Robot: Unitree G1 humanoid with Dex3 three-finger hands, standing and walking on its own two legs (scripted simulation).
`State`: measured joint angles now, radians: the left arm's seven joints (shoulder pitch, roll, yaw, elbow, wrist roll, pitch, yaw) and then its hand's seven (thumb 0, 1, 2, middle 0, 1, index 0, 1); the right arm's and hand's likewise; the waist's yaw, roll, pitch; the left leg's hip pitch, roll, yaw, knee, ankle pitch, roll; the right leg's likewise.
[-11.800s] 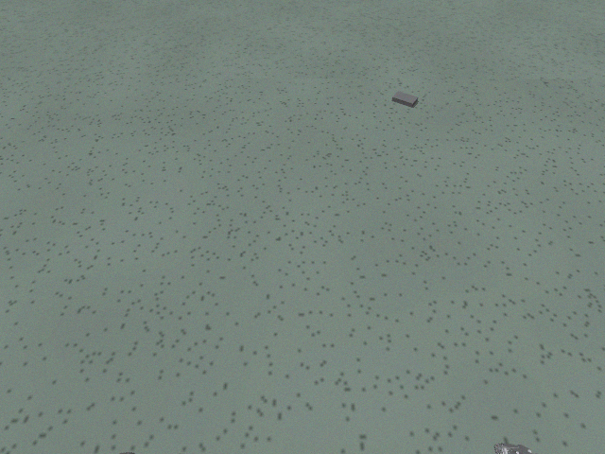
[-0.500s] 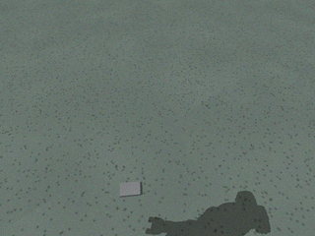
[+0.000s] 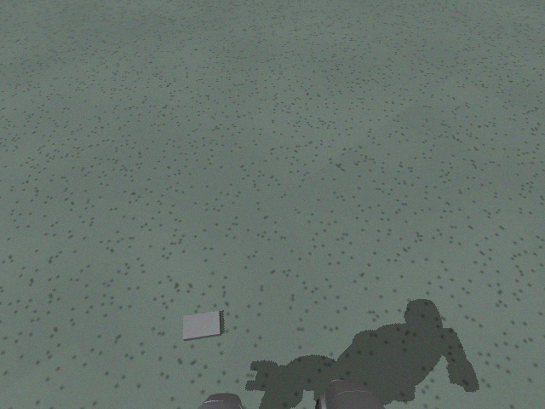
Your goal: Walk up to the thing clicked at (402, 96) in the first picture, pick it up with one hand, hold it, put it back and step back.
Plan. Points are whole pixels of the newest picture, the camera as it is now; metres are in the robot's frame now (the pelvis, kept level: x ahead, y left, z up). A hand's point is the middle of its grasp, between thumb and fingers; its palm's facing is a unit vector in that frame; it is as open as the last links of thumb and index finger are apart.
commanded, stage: walk up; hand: left
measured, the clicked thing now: (202, 325) +0.42 +0.30 -0.74
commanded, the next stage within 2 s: stand in 1.58 s
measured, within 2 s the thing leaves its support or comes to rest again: neither
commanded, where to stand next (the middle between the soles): +0.05 +0.04 m, yaw +3 degrees
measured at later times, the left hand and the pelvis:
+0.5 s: hand out of the picture +0.12 +0.31 -0.15, palm faces +0.07 -0.91 -0.41, open 7.4 cm; pelvis +0.03 +0.03 +0.00, yaw +4 degrees
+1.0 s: hand out of the picture +0.10 +0.28 -0.13, palm faces +0.04 -0.94 -0.33, open 7.4 cm; pelvis +0.02 +0.02 +0.02, yaw +3 degrees
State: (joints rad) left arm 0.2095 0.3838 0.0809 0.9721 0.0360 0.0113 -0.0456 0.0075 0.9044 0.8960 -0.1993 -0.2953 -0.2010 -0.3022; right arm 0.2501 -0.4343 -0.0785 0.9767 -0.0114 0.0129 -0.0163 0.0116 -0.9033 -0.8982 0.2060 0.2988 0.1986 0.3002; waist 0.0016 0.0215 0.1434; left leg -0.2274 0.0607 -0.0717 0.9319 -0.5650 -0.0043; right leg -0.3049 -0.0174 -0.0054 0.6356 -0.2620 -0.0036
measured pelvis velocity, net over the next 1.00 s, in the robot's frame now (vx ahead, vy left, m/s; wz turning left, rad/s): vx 0.02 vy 0.02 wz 0.05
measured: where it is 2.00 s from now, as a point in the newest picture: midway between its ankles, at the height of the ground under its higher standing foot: outside the picture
